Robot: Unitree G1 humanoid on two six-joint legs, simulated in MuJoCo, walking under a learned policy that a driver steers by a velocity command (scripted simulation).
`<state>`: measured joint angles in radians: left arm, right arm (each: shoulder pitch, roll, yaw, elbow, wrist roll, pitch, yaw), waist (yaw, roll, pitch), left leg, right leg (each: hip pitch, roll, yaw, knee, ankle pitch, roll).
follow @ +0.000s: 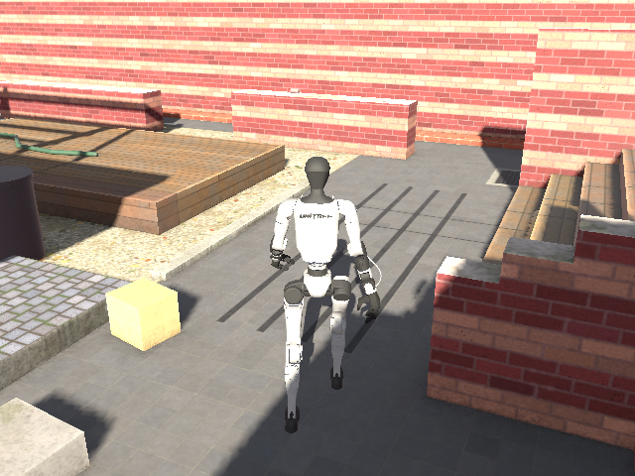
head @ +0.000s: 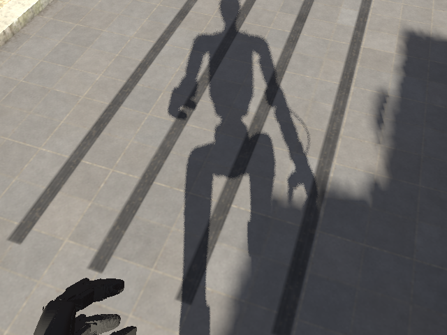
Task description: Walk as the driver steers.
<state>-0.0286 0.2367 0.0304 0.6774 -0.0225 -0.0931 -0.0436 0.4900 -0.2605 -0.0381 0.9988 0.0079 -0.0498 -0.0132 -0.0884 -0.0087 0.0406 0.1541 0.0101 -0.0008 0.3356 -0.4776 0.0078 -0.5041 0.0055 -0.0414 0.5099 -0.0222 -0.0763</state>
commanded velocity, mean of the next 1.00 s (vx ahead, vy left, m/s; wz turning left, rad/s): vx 0.31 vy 0.00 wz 0.25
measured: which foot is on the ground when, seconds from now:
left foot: down 0.00-0.00, up 0.02-0.52, down 0.54-1.00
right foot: down 0.00-0.54, up 0.56-0.92, down 0.94-1.00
